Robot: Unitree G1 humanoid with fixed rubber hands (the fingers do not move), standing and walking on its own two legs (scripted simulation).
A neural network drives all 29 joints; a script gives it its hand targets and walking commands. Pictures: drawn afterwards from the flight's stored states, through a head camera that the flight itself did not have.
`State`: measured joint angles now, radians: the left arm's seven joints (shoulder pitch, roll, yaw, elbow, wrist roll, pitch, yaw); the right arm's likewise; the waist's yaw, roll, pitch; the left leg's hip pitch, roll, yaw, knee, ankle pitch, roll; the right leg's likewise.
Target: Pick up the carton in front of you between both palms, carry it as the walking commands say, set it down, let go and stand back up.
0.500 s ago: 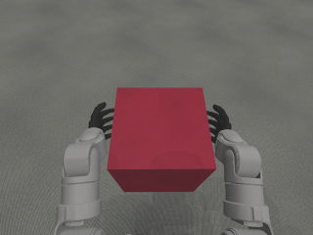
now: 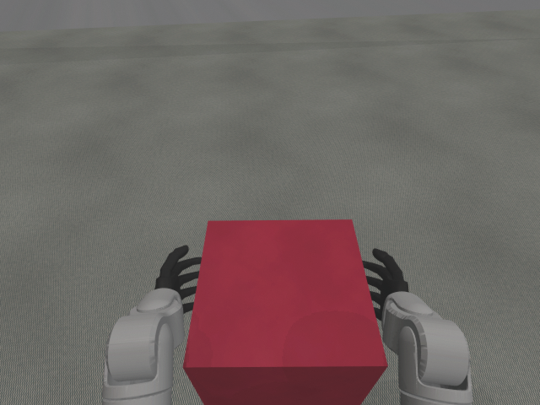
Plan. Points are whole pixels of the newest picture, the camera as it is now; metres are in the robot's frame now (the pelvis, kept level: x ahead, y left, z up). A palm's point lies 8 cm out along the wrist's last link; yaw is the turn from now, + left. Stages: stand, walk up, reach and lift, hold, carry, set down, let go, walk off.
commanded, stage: carry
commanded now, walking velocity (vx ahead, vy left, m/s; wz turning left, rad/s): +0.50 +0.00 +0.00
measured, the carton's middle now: (280, 324) +0.25 +0.00 +0.00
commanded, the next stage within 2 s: none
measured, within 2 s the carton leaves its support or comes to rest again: neither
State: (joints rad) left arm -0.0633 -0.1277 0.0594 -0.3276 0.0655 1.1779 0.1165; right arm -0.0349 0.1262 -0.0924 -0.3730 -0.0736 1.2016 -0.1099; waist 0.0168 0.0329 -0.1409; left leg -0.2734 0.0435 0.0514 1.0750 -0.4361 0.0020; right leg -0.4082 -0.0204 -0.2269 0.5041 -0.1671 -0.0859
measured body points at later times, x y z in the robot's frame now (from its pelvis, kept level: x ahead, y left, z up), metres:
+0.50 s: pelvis +0.30 +0.04 +0.00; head +0.28 +0.05 +0.45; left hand +0.57 +0.18 +0.08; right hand +0.55 -0.13 +0.09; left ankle +0.38 +0.12 -0.73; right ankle +0.12 -0.07 -0.65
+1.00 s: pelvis +0.50 +0.00 +0.00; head +0.49 -0.01 +0.45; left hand +0.77 +0.14 +0.08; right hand +0.76 -0.16 +0.08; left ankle +0.39 +0.12 -0.73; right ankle +0.54 -0.09 -0.73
